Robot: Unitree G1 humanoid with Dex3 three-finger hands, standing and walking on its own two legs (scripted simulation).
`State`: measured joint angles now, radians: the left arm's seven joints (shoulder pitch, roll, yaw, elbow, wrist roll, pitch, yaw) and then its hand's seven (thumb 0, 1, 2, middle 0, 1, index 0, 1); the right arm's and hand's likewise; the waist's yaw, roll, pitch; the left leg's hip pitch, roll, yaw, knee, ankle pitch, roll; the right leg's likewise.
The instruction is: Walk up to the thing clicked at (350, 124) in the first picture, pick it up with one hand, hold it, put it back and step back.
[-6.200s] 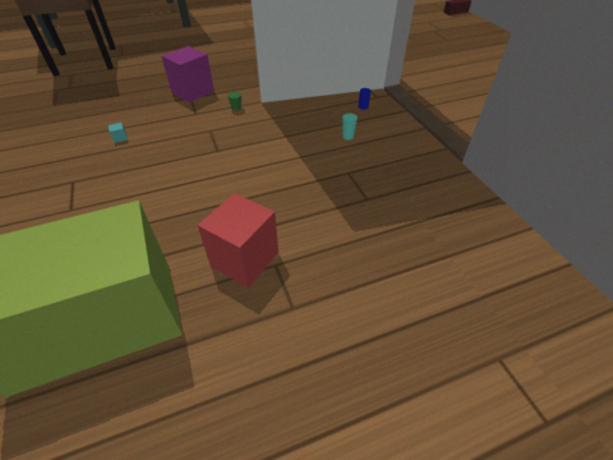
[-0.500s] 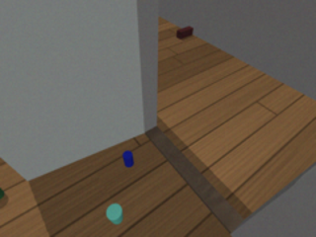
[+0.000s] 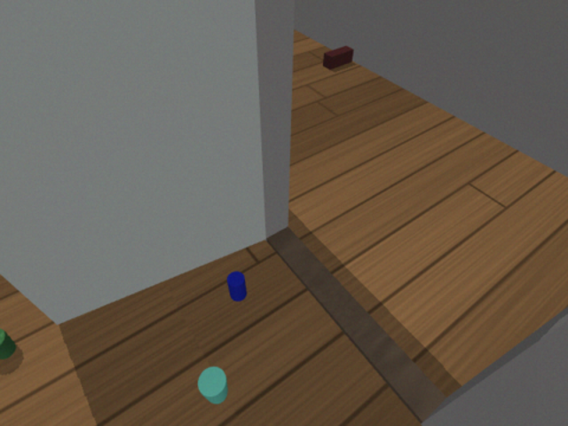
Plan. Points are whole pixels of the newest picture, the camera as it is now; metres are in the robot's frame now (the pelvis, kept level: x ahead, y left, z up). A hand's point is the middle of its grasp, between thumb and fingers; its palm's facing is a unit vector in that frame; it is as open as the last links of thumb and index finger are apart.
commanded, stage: walk up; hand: left
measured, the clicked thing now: (214, 387) +0.38 +0.23 -0.72
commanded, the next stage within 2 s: none
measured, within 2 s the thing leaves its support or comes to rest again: neither
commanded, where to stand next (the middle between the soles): +0.04 -0.01 m, yaw +1 degrees
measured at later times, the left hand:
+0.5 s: hand out of the picture +0.07 +0.25 -0.16, palm faces -0.05 -0.93 -0.36, open 7.4 cm
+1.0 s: hand out of the picture +0.16 +0.24 -0.18, palm faces +0.04 -0.94 -0.35, open 7.4 cm
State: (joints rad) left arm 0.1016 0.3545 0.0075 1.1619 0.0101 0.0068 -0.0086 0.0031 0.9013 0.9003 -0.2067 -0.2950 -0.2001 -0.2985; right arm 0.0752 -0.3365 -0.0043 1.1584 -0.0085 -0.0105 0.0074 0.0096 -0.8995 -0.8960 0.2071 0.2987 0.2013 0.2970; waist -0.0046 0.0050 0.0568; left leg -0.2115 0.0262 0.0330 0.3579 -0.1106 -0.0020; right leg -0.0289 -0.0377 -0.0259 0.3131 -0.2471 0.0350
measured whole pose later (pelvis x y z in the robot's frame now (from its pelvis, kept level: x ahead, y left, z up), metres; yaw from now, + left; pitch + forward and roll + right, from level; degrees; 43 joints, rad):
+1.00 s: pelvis +0.09 -0.02 -0.02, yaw +2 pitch -4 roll +0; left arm 0.15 0.35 0.02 0.94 -0.04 0.02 0.03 0.00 0.90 0.90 -0.21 -0.30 -0.20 -0.30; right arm 0.08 -0.34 -0.04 0.95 -0.01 0.02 0.01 0.01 -0.90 -0.90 0.21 0.30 0.20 0.30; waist 0.01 -0.01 0.21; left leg -0.36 -0.02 0.01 0.57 -0.15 0.04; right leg -0.22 0.02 0.03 0.96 -0.58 -0.01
